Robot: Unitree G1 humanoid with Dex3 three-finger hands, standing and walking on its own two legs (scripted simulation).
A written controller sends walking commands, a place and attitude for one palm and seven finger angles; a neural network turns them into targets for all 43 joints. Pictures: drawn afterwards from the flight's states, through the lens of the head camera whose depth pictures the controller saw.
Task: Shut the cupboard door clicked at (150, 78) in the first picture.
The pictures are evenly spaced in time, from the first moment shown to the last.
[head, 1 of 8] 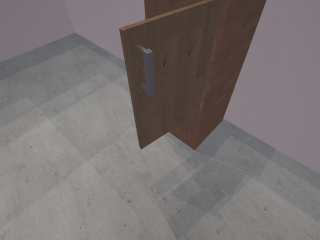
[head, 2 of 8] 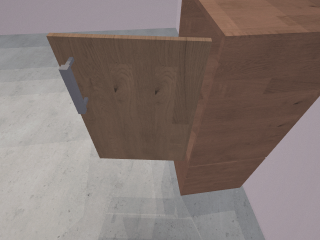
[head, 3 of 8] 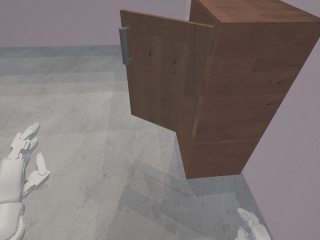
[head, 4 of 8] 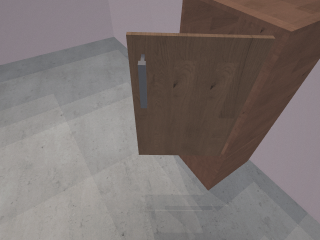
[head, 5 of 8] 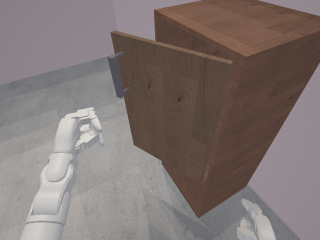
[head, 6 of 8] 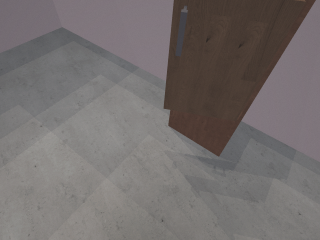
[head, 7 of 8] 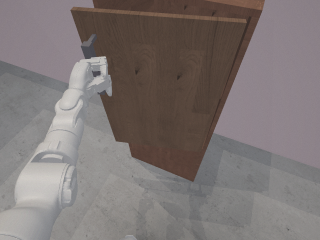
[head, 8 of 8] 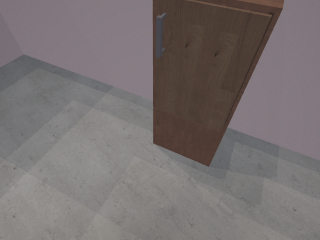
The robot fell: no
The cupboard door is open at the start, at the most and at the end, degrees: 81 81 0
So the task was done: yes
